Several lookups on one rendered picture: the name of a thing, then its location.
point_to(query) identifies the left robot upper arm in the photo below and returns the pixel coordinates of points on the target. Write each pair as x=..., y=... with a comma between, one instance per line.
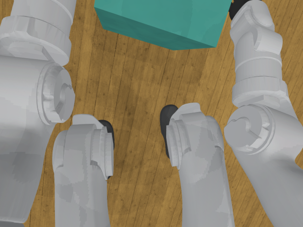
x=35, y=95

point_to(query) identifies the robot left foot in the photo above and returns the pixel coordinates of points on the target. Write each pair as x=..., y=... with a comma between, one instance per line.
x=109, y=130

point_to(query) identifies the robot left shin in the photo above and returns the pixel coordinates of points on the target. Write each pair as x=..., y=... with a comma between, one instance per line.
x=59, y=144

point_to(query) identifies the robot right forearm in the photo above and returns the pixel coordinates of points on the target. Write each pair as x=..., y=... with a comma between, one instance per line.
x=258, y=63

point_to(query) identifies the right robot upper arm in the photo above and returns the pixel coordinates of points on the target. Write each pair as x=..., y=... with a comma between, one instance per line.
x=266, y=142

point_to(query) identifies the right robot hand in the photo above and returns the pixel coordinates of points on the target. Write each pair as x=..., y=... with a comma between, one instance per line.
x=235, y=7

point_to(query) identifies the robot left forearm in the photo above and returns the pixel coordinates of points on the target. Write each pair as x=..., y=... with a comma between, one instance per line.
x=38, y=29

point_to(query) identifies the carton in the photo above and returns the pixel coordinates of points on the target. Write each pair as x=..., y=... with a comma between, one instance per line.
x=172, y=24

